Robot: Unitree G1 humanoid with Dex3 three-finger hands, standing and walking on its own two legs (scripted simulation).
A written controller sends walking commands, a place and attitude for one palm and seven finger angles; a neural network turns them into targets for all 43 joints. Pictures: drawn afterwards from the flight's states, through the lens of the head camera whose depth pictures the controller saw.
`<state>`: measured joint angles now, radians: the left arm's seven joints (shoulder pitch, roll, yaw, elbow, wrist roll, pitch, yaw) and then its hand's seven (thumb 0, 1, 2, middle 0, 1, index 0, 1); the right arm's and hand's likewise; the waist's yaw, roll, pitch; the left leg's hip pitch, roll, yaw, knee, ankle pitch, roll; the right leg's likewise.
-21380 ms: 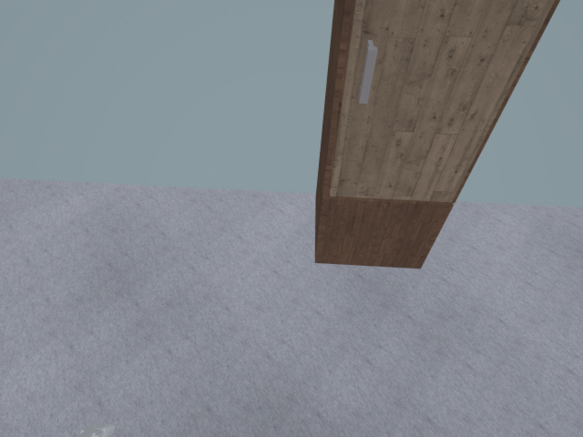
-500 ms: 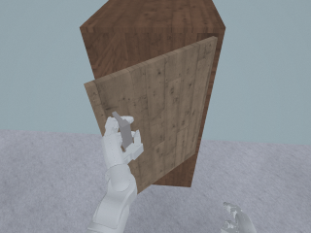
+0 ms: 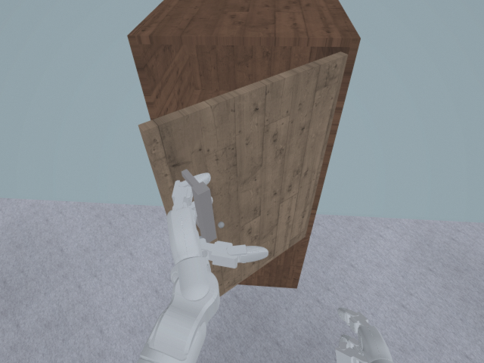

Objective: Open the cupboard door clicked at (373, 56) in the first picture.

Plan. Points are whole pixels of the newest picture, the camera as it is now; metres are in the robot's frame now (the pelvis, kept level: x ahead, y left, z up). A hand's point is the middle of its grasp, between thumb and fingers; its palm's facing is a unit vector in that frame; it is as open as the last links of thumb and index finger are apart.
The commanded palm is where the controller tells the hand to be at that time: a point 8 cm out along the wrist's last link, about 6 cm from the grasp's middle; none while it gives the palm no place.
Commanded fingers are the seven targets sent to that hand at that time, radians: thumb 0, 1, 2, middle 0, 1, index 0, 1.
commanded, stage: open thumb and fingers to let go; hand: left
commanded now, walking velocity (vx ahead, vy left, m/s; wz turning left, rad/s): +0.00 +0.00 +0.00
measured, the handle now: (198, 207) +0.34 +0.10 +0.11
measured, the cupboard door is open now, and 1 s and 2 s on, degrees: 41 45 44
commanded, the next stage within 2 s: slide the hand sideways off the handle in 0.12 s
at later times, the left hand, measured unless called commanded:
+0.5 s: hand (228, 250) +0.26 +0.04 +0.11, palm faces -0.13 -0.99 -0.01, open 16.2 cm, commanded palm +0.23 +0.09 +0.11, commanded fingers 0.00 -0.50 0.30 -0.15 -0.30 -0.15 -0.30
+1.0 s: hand (199, 269) +0.23 +0.08 +0.11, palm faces -0.02 -1.00 -0.02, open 16.2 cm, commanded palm +0.19 +0.14 +0.11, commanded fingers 0.00 -0.50 0.30 -0.15 -0.30 -0.15 -0.30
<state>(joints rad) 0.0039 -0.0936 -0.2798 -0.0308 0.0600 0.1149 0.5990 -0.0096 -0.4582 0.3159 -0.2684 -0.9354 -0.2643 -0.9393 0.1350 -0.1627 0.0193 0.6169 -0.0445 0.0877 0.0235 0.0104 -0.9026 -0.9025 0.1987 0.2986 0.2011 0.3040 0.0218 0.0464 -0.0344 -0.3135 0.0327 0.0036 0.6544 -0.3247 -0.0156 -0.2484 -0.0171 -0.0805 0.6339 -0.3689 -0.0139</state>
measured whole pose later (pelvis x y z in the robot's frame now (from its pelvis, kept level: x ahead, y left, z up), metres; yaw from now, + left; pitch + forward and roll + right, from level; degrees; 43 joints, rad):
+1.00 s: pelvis +0.00 -0.01 +0.00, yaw -1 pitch -1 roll +0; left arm 0.36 0.10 -0.15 -0.29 -0.08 -0.03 0.05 -0.02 -0.50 0.30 -0.19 -0.32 -0.18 -0.31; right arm 0.21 -0.21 0.04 0.49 0.00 -0.01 -0.01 0.01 -0.90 -0.90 0.20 0.30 0.20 0.30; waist 0.02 0.04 -0.02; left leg -0.28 0.05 0.03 0.62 -0.31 -0.02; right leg -0.24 0.00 -0.06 0.62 -0.36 -0.02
